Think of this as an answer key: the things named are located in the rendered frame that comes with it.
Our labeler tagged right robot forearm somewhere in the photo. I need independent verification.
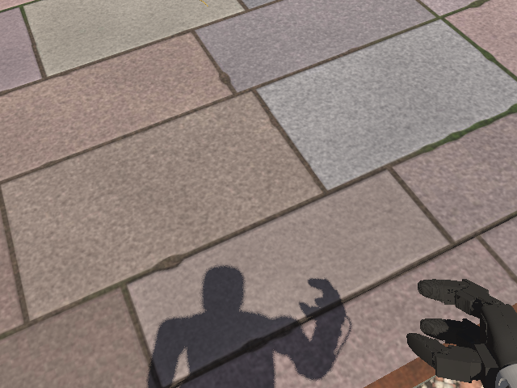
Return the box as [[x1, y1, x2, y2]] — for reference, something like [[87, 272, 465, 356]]
[[495, 364, 517, 388]]

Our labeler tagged robot right hand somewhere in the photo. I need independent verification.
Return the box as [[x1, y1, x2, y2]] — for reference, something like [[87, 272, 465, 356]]
[[406, 279, 517, 388]]

